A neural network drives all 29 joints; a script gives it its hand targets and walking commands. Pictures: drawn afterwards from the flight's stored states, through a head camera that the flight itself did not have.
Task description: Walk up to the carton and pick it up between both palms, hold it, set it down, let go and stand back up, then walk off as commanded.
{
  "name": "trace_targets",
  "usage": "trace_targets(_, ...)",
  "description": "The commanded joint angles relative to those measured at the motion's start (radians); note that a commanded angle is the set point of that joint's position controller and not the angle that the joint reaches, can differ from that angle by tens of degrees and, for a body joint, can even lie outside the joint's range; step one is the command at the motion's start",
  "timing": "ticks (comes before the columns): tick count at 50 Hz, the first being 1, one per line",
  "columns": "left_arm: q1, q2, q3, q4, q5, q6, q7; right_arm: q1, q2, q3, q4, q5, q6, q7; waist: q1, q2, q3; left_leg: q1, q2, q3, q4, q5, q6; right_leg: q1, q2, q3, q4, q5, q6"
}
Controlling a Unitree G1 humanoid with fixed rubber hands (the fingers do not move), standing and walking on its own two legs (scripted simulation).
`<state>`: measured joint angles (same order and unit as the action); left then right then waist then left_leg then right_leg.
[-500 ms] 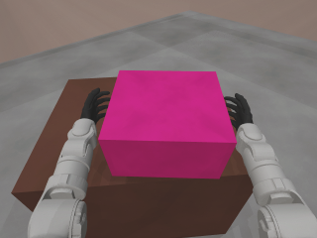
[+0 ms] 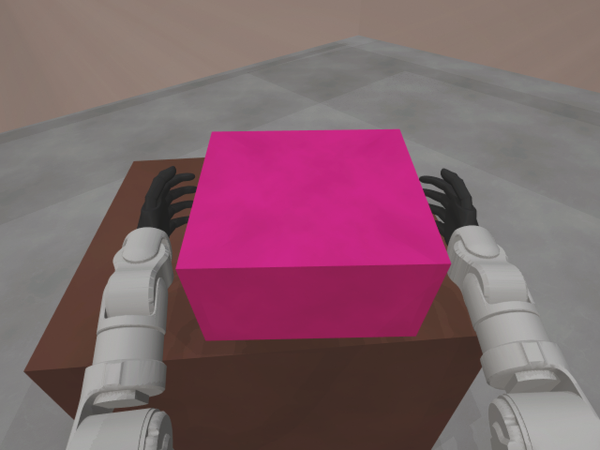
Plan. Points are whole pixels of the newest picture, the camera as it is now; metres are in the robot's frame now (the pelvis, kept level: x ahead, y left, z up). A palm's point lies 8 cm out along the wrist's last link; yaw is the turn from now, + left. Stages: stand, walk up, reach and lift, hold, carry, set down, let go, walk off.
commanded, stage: reach and lift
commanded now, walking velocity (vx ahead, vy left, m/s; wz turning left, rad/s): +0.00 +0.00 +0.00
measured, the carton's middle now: (308, 228) +0.42 +0.00 +0.11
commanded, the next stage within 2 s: hold in 0.82 s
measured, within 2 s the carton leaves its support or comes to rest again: neither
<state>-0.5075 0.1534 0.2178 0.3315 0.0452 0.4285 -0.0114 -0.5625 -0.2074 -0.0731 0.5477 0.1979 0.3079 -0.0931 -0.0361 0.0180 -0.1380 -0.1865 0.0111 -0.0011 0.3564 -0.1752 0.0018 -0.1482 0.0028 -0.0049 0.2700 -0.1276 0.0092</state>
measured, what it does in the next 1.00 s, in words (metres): stands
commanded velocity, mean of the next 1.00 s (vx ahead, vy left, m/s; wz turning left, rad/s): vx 0.00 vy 0.00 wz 0.00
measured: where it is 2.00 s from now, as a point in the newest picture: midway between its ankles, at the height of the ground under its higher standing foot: outside the picture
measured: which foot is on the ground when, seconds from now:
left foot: down 0.00-1.00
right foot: down 0.00-1.00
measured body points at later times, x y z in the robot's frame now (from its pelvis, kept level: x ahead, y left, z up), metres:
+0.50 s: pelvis +0.00 +0.00 +0.00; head -0.05 +0.00 +0.45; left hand +0.37 +0.20 +0.18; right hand +0.37 -0.20 +0.16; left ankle +0.01 +0.11 -0.75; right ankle +0.01 -0.13 -0.75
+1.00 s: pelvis +0.00 +0.00 +0.00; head -0.06 +0.01 +0.45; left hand +0.36 +0.20 +0.21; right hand +0.37 -0.20 +0.19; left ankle +0.01 +0.11 -0.75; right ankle +0.01 -0.13 -0.75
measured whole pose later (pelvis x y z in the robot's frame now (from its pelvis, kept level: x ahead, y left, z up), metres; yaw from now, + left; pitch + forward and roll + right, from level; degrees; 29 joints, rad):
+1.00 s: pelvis +0.00 +0.00 +0.00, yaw +0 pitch -1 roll -1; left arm -0.52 0.13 0.27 0.14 0.11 0.63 -0.04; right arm -0.60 -0.21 -0.09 0.45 0.20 0.41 -0.08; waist -0.04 0.01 -0.14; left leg -0.17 0.01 0.00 0.35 -0.17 0.00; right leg -0.13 0.00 0.00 0.26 -0.12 0.01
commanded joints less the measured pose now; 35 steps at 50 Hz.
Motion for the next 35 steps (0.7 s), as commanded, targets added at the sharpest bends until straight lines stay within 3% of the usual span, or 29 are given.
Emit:
trace_targets(1,-0.529,-0.623,-0.375,-0.180,-0.057,0.033,-0.176,-0.718,0.498,0.301,-0.356,0.068,-0.058,0.169,0.011,-0.028,-0.245,0.128,-0.045,-0.026,-0.089,0.259,-0.039,0.181,0.057,-0.022,-0.036,0.135,-0.029)
trace_targets(10,-0.618,-0.632,-0.367,-0.179,-0.067,0.057,-0.171,-0.789,0.513,0.265,-0.343,0.059,-0.050,0.189,0.012,-0.029,-0.241,0.072,-0.038,-0.026,-0.121,0.126,-0.021,0.164,0.054,-0.023,-0.032,0.038,-0.034)
trace_targets(17,-0.618,-0.629,-0.371,-0.190,-0.069,0.075,-0.159,-0.814,0.512,0.280,-0.359,0.075,-0.041,0.190,0.017,-0.036,-0.254,0.078,-0.040,-0.031,-0.113,0.147,-0.018,0.169,0.055,-0.020,-0.032,0.056,-0.033)
trace_targets(30,-0.581,-0.607,-0.380,-0.278,-0.067,0.122,-0.169,-0.789,0.490,0.303,-0.413,0.111,-0.009,0.168,-0.005,-0.029,-0.298,0.132,-0.047,-0.035,-0.080,0.262,-0.028,0.224,0.059,-0.014,-0.026,0.169,-0.026)
trace_targets(35,-0.554,-0.585,-0.359,-0.282,-0.046,0.155,-0.181,-0.760,0.468,0.288,-0.396,0.112,0.015,0.164,-0.013,-0.029,-0.262,0.125,-0.045,-0.034,-0.088,0.243,-0.027,0.237,0.057,-0.010,-0.032,0.158,-0.027)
